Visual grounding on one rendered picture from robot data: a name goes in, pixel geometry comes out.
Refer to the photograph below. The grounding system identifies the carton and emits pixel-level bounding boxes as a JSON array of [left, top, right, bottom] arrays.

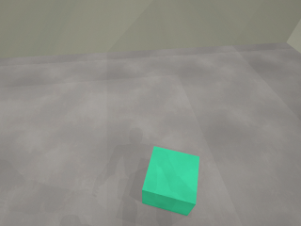
[[142, 146, 199, 216]]

